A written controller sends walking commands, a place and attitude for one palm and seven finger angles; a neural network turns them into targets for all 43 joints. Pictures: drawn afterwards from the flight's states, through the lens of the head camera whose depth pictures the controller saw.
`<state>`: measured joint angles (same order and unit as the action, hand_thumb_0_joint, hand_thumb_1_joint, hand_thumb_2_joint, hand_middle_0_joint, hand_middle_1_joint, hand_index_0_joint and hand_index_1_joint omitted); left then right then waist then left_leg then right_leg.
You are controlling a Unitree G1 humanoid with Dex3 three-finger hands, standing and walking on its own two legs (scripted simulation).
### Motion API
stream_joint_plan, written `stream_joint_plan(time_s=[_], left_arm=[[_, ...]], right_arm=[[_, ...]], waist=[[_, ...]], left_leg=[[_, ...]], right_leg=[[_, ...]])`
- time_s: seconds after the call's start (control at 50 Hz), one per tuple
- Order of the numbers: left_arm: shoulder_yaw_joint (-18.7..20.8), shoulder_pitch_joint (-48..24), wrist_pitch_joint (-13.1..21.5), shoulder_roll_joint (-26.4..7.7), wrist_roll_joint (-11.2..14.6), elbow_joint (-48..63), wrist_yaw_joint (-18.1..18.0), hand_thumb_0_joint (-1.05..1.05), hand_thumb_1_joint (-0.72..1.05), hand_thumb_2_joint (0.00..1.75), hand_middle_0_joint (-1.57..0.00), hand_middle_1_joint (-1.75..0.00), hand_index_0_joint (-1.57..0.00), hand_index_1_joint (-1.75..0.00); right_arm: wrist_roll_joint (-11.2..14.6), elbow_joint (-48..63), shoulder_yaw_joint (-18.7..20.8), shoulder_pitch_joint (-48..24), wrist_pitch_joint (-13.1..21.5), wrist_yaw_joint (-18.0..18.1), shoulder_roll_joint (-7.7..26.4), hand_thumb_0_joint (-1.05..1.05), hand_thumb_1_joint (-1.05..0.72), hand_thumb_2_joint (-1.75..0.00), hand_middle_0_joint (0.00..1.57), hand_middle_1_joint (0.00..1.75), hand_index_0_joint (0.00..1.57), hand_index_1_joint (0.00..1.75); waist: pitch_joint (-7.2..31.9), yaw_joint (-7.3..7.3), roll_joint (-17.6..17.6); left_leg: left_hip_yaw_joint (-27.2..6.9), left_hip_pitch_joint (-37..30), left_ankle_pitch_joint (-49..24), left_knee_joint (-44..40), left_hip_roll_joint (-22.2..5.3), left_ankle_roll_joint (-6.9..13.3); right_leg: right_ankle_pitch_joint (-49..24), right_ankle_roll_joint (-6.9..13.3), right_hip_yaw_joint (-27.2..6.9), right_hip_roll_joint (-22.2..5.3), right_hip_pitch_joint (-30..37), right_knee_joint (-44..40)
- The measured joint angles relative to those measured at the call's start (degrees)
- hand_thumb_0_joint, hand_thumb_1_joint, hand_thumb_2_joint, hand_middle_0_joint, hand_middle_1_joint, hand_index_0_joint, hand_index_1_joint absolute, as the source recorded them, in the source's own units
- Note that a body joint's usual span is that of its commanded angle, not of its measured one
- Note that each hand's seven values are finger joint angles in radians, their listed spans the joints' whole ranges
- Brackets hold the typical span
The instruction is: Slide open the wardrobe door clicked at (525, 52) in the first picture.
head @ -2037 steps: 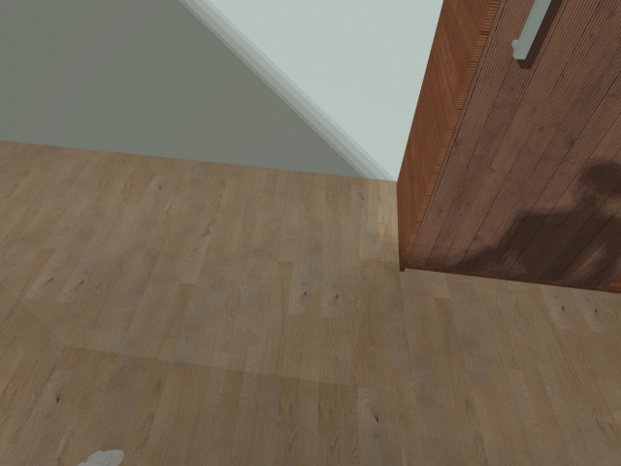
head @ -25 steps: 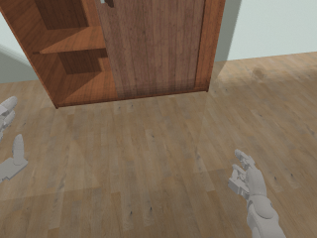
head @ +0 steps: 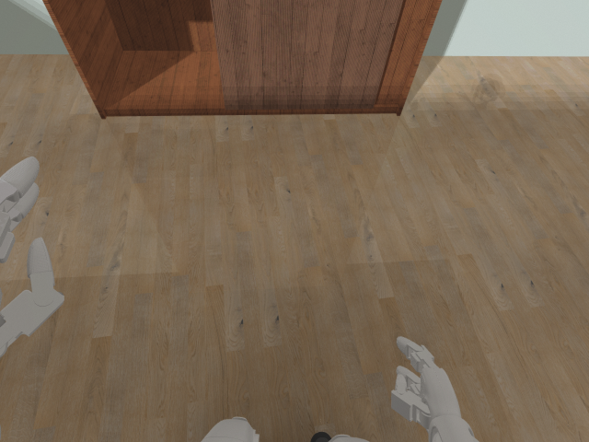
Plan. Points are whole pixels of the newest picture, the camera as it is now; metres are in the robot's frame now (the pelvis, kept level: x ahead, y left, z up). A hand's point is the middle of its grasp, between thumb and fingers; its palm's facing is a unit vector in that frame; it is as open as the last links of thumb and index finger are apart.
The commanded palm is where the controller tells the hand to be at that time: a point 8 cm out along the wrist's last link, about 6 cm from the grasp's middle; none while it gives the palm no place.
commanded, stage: step back with the hand held close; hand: left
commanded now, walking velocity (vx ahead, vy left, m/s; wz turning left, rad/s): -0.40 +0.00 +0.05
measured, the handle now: out of the picture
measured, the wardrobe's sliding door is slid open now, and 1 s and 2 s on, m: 0.60 0.60 0.60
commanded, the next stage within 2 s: stop stepping back and stand still in 0.50 s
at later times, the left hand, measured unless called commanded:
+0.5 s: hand out of the picture +0.08 +0.23 +0.17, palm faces +0.31 -0.84 -0.44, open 7.4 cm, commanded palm +0.02 +0.27 +0.18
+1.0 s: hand out of the picture -0.08 +0.25 +0.17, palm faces +0.50 -0.78 -0.38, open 7.4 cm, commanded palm -0.14 +0.29 +0.18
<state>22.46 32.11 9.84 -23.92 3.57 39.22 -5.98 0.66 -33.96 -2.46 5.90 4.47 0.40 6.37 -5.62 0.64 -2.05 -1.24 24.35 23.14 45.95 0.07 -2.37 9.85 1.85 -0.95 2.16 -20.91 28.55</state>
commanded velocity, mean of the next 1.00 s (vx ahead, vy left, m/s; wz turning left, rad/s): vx -0.12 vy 0.00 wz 0.04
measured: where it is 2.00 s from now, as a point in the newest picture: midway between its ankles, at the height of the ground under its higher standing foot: outside the picture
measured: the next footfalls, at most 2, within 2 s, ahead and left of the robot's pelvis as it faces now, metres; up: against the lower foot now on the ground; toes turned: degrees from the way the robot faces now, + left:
right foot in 0.36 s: -0.07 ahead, -0.08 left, +0.00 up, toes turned -1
left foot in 0.64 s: -0.24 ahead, +0.10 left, +0.00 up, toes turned +7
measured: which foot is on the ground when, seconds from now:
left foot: down 0.00-0.40, up 0.42-0.62, down 0.64-1.00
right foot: down 0.00-0.12, up 0.14-0.34, down 0.36-1.00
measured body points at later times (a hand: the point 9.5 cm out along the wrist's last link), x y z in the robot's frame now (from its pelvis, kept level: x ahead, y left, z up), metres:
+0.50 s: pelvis -0.13 -0.01 +0.01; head -0.09 +0.01 +0.46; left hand +0.06 +0.27 +0.20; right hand +0.08 -0.21 -0.07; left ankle -0.10 +0.11 -0.70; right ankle -0.11 -0.07 -0.73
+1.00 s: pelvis -0.25 +0.00 -0.01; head -0.28 +0.00 +0.44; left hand -0.11 +0.29 +0.19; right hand -0.08 -0.22 -0.09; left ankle -0.23 +0.11 -0.72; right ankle -0.13 -0.07 -0.73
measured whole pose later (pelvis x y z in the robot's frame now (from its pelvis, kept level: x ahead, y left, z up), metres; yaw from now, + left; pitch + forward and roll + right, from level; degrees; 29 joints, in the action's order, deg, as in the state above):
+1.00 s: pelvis -0.25 +0.00 -0.01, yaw +6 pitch -4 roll +0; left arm 19.2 28.2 10.2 -20.0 0.6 28.1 -7.2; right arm -0.4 -35.8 0.3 16.5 4.9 2.5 11.2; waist 0.4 0.5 -0.6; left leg 1.4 17.1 28.2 41.7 0.5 1.7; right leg 15.3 3.8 3.3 2.4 -19.8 32.5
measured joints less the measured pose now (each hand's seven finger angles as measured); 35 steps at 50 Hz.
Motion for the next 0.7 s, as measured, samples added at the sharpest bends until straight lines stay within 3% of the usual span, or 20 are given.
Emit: stream_joint_plan(time_s=[0.04, 0.08, 0.14, 0.24, 0.34, 0.36, 0.42, 0.44, 0.5, 0.54, 0.6, 0.64, 0.66, 0.7], left_arm=[[0.32, 1.91, -0.58, -0.62, -0.22, -0.07, -0.9, 0.01, 0.89, 0.89, -0.21, -0.3, -0.21, -0.3], [0.82, 2.93, -0.97, -0.95, -0.19, 0.06, -1.65, 0.01, 0.89, 0.89, -0.21, -0.3, -0.22, -0.3], [1.9, 1.24, -0.76, -2.03, 0.04, -0.59, -1.41, 0.01, 0.88, 0.89, -0.21, -0.3, -0.22, -0.31], [2.1, -0.1, -0.76, 0.31, 0.19, -1.14, -1.27, 0.02, 0.89, 0.9, -0.21, -0.3, -0.21, -0.3], [-0.31, 0.53, -1.05, 2.49, 0.16, -0.5, -0.88, 0.02, 0.89, 0.9, -0.2, -0.3, -0.21, -0.3], [-0.51, 0.32, -0.99, 2.15, 0.19, -0.68, -0.64, 0.02, 0.89, 0.9, -0.2, -0.3, -0.21, -0.3], [-1.36, -1.27, -0.66, 1.95, 0.12, -2.14, 0.35, 0.02, 0.89, 0.9, -0.21, -0.3, -0.21, -0.3], [-1.61, -1.33, -0.46, 1.66, 0.23, -2.41, 0.59, 0.02, 0.89, 0.9, -0.21, -0.3, -0.21, -0.3], [-1.57, -0.02, -0.27, 1.01, 0.11, -3.23, 0.63, 0.02, 0.89, 0.9, -0.21, -0.3, -0.21, -0.3], [-1.46, 0.97, -0.86, 1.16, -0.27, -3.61, -0.2, 0.02, 0.89, 0.9, -0.21, -0.3, -0.21, -0.3], [-1.83, 0.75, -1.25, 1.48, -0.66, -4.42, -1.37, 0.02, 0.89, 0.89, -0.21, -0.3, -0.21, -0.3], [-2.29, 0.23, -1.09, 1.71, -0.76, -4.49, -1.65, 0.02, 0.89, 0.9, -0.21, -0.3, -0.21, -0.3], [-2.56, 0.0, -0.86, 1.71, -0.77, -4.34, -1.66, 0.02, 0.89, 0.9, -0.21, -0.3, -0.21, -0.3], [-2.45, -0.17, -0.56, 0.96, -0.81, -4.61, -1.64, 0.02, 0.89, 0.9, -0.21, -0.3, -0.21, -0.3]], right_arm=[[-0.17, -0.22, 0.55, 0.18, -1.3, 1.16, 1.47, 0.01, -0.9, -0.89, 0.2, 0.3, 0.21, 0.3], [-0.17, 0.04, 1.48, 0.85, -1.99, 2.24, 3.51, 0.01, -0.9, -0.89, 0.2, 0.3, 0.21, 0.3], [0.42, -0.33, 3.69, 1.64, -2.16, 3.56, 4.78, 0.01, -0.9, -0.9, 0.2, 0.3, 0.2, 0.3], [-0.44, -0.46, 4.46, 3.16, 1.08, 3.13, 4.86, 0.01, -0.9, -0.9, 0.2, 0.3, 0.2, 0.3], [-0.86, -0.18, 3.06, 2.01, 3.5, 1.32, 3.65, 0.01, -0.9, -0.9, 0.2, 0.3, 0.2, 0.3], [-0.97, 0.11, 2.62, 1.52, 3.57, 1.15, 3.32, 0.01, -0.9, -0.9, 0.2, 0.3, 0.2, 0.3], [-0.86, 0.71, 1.7, -0.52, 2.39, 0.65, 3.04, 0.01, -0.9, -0.9, 0.2, 0.3, 0.2, 0.3], [-0.5, 0.81, 1.61, -0.51, 1.84, 0.42, 2.72, 0.01, -0.9, -0.9, 0.2, 0.3, 0.2, 0.3], [-0.35, 0.05, 1.4, 0.59, 0.2, 0.4, 1.69, 0.01, -0.9, -0.9, 0.2, 0.3, 0.2, 0.3], [-0.59, -0.03, 0.95, 1.48, -0.98, 1.14, 1.72, 0.01, -0.9, -0.9, 0.2, 0.3, 0.21, 0.3], [-0.56, 0.08, 0.84, 2.72, -2.16, 2.31, 2.75, 0.01, -0.9, -0.9, 0.2, 0.3, 0.21, 0.3], [-0.41, 0.44, 1.26, 3.56, -2.81, 2.73, 4.01, 0.01, -0.9, -0.9, 0.2, 0.3, 0.21, 0.3], [-0.24, 0.7, 1.66, 4.01, -2.99, 2.88, 4.78, 0.01, -0.9, -0.9, 0.2, 0.3, 0.21, 0.3], [0.18, 0.08, 2.18, 4.32, -3.47, 3.22, 4.73, 0.01, -0.9, -0.9, 0.2, 0.3, 0.2, 0.3]], waist=[[0.94, -0.58, -0.88], [1.5, -1.17, -0.51], [0.69, -0.65, -2.45], [1.94, 0.46, -2.8], [3.62, 1.47, -1.94], [3.77, 1.67, -1.85], [2.52, 1.69, 1.61], [2.73, 1.74, 1.82], [4.96, 1.92, -0.15], [5.73, 1.44, -0.91], [5.88, 0.52, -0.65], [5.57, -0.14, 0.55], [5.34, -0.47, 1.53], [3.87, -0.29, -0.15]], left_leg=[[0.59, -1.52, -0.68, -2.83, 0.29, -0.1], [0.51, -5.13, -8.32, -11.21, -0.23, 0.11], [0.91, -6.89, -7.72, -15.16, 1.04, 2.74], [0.63, -6.06, -11.57, -18.24, 0.7, 3.53], [1.65, -4.02, -15.13, -20.58, -0.23, 2.72], [1.91, -3.09, -15.61, -20.31, -0.28, 2.5], [0.66, -0.85, -17.21, -18.96, -2.55, 1.51], [0.02, 0.24, -14.34, -15.91, -2.15, 1.13], [-0.84, 3.55, -4.18, -1.03, 1.59, 0.28], [0.11, 2.01, -2.03, 1.23, 2.48, -0.08], [0.68, -3.73, -2.82, -6.16, 2.18, 0.27], [0.39, -8.39, -7.89, -14.66, 1.02, 1.09], [-0.12, -10.17, -7.11, -18.51, 0.32, 2.45], [0.31, -10.86, -6.86, -20.34, 1.28, 4.06]], right_leg=[[-1.53, -0.58, -0.67, -0.51, -0.47, -1.48], [-2.3, -1.31, -0.27, -0.38, -0.96, -1.76], [-1.86, -2.43, -0.28, -1.6, -2.09, 0.67], [10.61, -2.87, 1.2, 0.37, -2.28, 13.02], [7.53, -3.12, 2.5, 0.63, 5.22, 3.09], [6.52, -2.97, 2.31, 0.53, 6.76, 0.1], [3.88, 1.64, 3.42, 3.19, 7.22, -4.53], [2.34, 2.53, 3.54, 3.37, 6.71, -5.15], [-0.38, 2.87, 2.53, 1.97, 4.48, -6.73], [-2.1, 2.77, 2.16, 1.21, 3.87, -8.13], [-4.35, 2.4, 2.9, 0.83, 2.94, -9.44], [-5.38, 2.06, 4.22, 1.33, 1.96, -9.37], [-5.74, 1.82, 5.14, 1.85, 1.33, -9.07], [-6.62, 0.67, 4.92, 0.79, 1.17, -8.93]])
